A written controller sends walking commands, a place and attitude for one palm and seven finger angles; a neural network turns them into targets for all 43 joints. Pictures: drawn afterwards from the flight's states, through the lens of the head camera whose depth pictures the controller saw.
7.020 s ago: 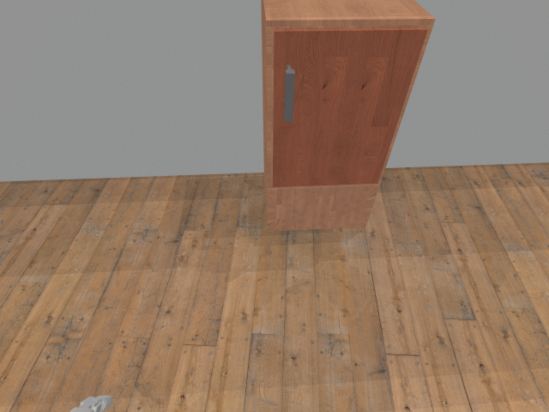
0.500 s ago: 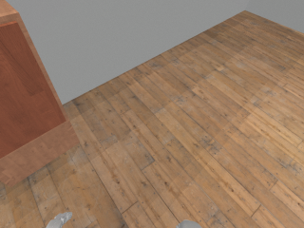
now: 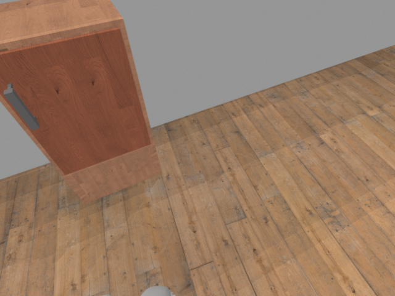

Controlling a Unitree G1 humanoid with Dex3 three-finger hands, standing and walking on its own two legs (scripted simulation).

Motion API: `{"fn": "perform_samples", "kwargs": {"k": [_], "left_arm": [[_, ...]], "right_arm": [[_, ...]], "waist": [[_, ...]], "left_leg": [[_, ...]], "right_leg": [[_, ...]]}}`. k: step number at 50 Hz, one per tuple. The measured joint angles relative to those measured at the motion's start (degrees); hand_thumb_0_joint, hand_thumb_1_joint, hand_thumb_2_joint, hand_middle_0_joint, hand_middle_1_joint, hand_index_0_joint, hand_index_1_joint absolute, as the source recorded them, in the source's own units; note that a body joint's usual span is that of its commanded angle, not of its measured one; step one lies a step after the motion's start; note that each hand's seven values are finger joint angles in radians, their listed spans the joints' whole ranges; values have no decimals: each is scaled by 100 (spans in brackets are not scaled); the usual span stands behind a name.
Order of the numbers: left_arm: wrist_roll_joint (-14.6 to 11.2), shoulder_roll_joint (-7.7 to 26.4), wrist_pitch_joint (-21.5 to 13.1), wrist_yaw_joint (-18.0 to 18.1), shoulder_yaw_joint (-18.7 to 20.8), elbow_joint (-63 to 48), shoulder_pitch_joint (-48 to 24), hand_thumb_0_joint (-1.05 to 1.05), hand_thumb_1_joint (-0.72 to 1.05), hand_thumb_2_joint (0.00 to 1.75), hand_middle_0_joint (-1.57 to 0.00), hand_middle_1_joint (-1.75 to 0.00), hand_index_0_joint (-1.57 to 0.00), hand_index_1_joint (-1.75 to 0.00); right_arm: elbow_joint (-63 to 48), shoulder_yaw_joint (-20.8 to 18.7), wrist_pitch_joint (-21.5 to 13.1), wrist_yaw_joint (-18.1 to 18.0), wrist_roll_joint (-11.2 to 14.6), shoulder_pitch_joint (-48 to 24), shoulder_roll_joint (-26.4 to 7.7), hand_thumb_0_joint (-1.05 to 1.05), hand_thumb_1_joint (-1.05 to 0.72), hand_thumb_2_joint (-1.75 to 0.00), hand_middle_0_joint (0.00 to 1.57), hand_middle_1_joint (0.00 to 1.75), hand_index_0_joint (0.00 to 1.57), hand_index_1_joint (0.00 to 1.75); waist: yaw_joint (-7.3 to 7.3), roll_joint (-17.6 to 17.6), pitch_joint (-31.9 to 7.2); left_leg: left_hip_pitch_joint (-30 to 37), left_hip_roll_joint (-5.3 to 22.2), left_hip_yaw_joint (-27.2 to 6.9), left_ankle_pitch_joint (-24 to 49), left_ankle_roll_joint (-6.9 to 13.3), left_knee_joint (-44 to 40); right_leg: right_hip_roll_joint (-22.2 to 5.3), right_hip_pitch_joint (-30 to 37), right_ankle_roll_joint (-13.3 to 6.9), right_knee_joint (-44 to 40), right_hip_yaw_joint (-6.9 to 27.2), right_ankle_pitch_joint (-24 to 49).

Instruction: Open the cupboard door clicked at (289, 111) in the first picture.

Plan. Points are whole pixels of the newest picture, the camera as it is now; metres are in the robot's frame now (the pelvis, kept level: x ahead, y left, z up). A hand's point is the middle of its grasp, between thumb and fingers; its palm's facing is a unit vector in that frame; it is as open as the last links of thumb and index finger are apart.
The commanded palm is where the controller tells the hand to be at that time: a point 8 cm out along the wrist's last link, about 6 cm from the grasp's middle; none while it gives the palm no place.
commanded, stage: turn to face it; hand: left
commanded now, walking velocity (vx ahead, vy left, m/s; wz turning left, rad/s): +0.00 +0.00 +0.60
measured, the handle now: (22, 106) +0.68 +0.63 -0.04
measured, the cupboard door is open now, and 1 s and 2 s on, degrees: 0 0 0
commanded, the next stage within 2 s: take the last steps up to it in 0.84 s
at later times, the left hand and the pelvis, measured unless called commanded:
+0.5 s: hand out of the picture +0.01 +0.31 -0.17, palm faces +0.31 -0.92 -0.23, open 7.4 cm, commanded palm none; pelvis -0.02 +0.08 +0.00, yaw +16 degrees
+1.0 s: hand out of the picture -0.05 +0.21 -0.15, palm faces +0.46 -0.85 -0.26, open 7.4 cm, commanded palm none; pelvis -0.03 +0.01 +0.00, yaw +27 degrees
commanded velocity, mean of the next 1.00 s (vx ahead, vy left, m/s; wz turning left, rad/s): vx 0.02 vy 0.00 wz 0.38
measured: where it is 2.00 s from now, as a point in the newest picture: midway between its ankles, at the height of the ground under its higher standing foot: outside the picture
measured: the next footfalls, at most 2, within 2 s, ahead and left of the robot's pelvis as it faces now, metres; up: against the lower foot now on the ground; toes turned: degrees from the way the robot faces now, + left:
left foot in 0.14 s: +0.03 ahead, +0.15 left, +0.00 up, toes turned +11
right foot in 0.82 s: +0.05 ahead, -0.07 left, +0.00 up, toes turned +23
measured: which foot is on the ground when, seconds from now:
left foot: up 0.00-0.12, down 0.14-0.82, up 0.84-1.00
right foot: down 0.00-0.14, up 0.16-0.80, down 0.82-1.00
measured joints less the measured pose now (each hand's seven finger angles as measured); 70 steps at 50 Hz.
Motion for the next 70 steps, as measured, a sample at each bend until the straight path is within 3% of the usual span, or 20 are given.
{"fn": "perform_samples", "kwargs": {"k": [5,7,9,11,15,22,28,34,37,40,42,45,48,52,58,61,64,67,70], "left_arm": [[43,219,69,-23,107,141,176,1,90,90,-20,-30,-20,-30],[18,332,112,-37,162,177,273,1,90,90,-20,-30,-20,-30],[-26,495,224,-38,241,252,294,1,90,90,-20,-30,-20,-30],[-22,604,361,-18,290,337,277,1,91,90,-20,-30,-20,-30],[-24,648,378,-61,332,398,119,1,91,90,-20,-30,-20,-30],[-30,559,243,-61,281,268,-140,1,91,90,-20,-30,-20,-30],[-48,455,260,-16,247,242,-372,1,91,90,-20,-30,-20,-30],[-80,288,252,7,181,164,-567,1,91,90,-20,-30,-20,-30],[-101,188,204,12,135,120,-590,1,91,90,-20,-30,-20,-30],[-123,110,114,24,88,96,-522,1,91,90,-20,-30,-20,-30],[-94,55,22,51,69,133,-443,1,91,90,-20,-30,-20,-30],[-56,-53,43,53,19,202,-264,1,91,90,-20,-30,-20,-30],[-58,-120,47,52,17,301,-71,1,90,90,-20,-30,-20,-30],[-41,-185,-49,13,10,461,167,1,90,90,-20,-30,-20,-30],[34,-208,-243,-44,11,724,693,1,90,90,-20,-30,-20,-30],[72,-159,-260,-73,23,925,979,1,90,90,-20,-30,-20,-30],[37,-91,-202,-91,54,1162,1266,1,90,90,-20,-30,-20,-30],[-3,-2,-32,-96,78,1439,1460,1,91,90,-20,-30,-20,-30],[36,37,99,-133,96,1617,1461,1,91,90,-20,-30,-20,-30]], "right_arm": [[-150,76,-103,-5,47,-318,58,1,-91,-90,20,30,20,30],[-271,107,-201,-3,51,-394,47,1,-91,-90,20,30,20,30],[-334,126,-323,-17,38,-511,122,1,-91,-90,20,30,20,30],[-381,191,-409,-35,32,-563,195,1,-91,-90,20,30,20,30],[-400,283,-450,-148,20,-517,283,1,-90,-90,20,30,20,30],[-316,343,-467,-192,42,-345,409,1,-90,-90,20,30,20,30],[-212,337,-443,-206,16,-82,522,1,-90,-90,20,30,20,30],[-54,307,-375,-219,-23,147,522,1,-90,-90,20,30,20,30],[28,279,-336,-223,-32,227,483,1,-90,-90,20,30,20,30],[94,246,-317,-215,-4,303,442,1,-90,-90,20,30,20,30],[148,213,-306,-205,44,309,400,1,-90,-90,20,30,20,30],[168,122,-201,-199,23,310,328,1,-90,-90,20,30,20,30],[193,67,-149,-166,1,280,236,1,-90,-90,20,30,20,30],[248,37,-159,-138,-36,274,142,1,-91,-90,20,30,20,30],[368,78,-209,-64,-64,164,138,1,-91,-90,20,30,20,30],[351,133,-310,-58,-33,1,206,1,-91,-90,19,30,20,30],[281,222,-502,-85,3,-144,295,1,-91,-90,19,30,20,30],[253,299,-704,-142,3,-276,513,1,-91,-90,20,30,20,30],[214,362,-843,-232,13,-113,724,0,-91,-90,20,30,20,30]], "waist": [[189,-227,94],[227,-284,68],[260,-475,93],[302,-528,92],[251,-441,49],[181,-334,-45],[28,-282,-128],[-127,-123,-135],[-170,-26,-142],[-154,20,-196],[-90,74,-211],[-94,134,-234],[-54,125,-253],[-3,146,-291],[284,2,-393],[453,-122,-396],[555,-193,-408],[569,-370,-387],[411,-356,-457]], "left_leg": [[543,6,356,-224,100,-1416],[888,-38,464,263,170,-2261],[815,-211,478,321,624,-2246],[795,-245,430,252,822,-2221],[988,-335,163,604,882,-2807],[1263,-590,-180,1084,1019,-3540],[1298,-782,-438,1224,1038,-3666],[1184,-855,-708,1318,957,-3639],[1082,-869,-833,1346,869,-3577],[922,-926,-926,1317,744,-3405],[703,-930,-917,964,622,-2973],[184,-880,-649,-109,443,-1414],[-127,-666,-409,-35,330,-154],[-110,-307,-333,326,205,283],[383,56,-30,224,190,-757],[731,64,164,-26,267,-1713],[1257,9,392,304,335,-2935],[1476,-76,591,439,585,-3023],[1846,-56,678,342,691,-3290]], "right_leg": [[-292,-187,188,365,-283,-136],[-429,-347,316,714,-393,-290],[-498,-719,410,1502,-34,-915],[-267,-1140,440,2504,424,-1444],[43,-1636,492,3566,833,-949],[194,-1741,627,3571,1175,-425],[311,-1509,635,3086,1275,-572],[521,-1152,510,2206,1274,-903],[646,-847,413,1530,1271,-873],[724,-344,331,449,1246,-331],[750,-122,145,-43,1217,-62],[695,-58,-124,-11,1043,-96],[599,64,-159,-150,930,-32],[519,164,-128,-297,726,26],[351,254,-15,-544,581,98],[251,273,90,-569,574,82],[194,223,246,-319,574,-100],[144,-185,187,878,765,-914],[263,-816,96,2347,787,-973]]}}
